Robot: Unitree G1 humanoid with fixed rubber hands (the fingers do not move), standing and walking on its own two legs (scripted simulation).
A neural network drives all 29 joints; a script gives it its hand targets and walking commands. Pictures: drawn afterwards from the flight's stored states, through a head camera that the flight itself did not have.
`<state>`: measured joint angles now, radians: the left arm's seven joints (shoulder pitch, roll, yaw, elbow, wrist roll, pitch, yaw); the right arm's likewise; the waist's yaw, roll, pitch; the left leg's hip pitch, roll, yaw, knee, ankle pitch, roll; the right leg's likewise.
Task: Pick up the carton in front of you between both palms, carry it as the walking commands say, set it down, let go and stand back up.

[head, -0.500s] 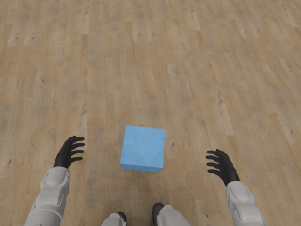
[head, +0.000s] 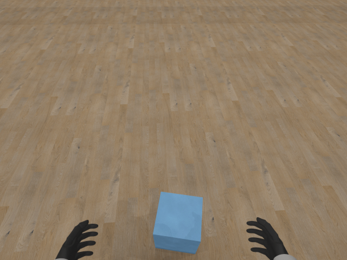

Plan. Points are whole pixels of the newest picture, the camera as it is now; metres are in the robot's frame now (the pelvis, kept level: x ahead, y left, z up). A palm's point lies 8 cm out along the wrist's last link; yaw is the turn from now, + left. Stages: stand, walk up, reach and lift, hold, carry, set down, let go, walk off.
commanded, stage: let go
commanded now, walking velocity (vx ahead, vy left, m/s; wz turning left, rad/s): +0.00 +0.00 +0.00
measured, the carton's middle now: (178, 223) +0.41 -0.03 -0.65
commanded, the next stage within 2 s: stand in 0.26 s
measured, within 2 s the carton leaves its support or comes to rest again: neither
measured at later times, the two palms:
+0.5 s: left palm out of the picture +0.13 +0.28 -0.08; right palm out of the picture +0.14 -0.29 -0.09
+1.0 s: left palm out of the picture +0.12 +0.28 -0.09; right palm out of the picture +0.13 -0.31 -0.10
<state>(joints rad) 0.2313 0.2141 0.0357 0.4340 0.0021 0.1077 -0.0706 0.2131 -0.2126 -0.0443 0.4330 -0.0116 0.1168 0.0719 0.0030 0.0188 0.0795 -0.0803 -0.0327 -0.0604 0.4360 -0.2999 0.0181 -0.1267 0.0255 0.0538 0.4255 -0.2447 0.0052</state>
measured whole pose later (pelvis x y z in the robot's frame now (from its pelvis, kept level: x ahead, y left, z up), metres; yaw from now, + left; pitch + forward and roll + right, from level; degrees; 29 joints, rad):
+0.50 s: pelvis +0.00 -0.01 -0.01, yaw +0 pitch +0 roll +0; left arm 0.22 0.33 0.06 0.67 0.04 0.02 0.01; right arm 0.20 -0.33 -0.05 0.65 -0.04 0.03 -0.01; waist 0.00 0.03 0.01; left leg -0.17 -0.03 -0.06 0.52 -0.34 0.00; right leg -0.23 0.04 0.05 0.52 -0.29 -0.01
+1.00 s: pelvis +0.01 -0.02 +0.00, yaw +1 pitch -1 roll +0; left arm 0.17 0.34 0.04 0.82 0.03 0.00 0.02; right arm 0.17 -0.36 -0.02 0.83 -0.03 0.00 -0.03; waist 0.00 0.02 0.02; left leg -0.11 -0.02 -0.08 0.45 -0.31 -0.01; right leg -0.16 0.04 0.03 0.46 -0.27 -0.02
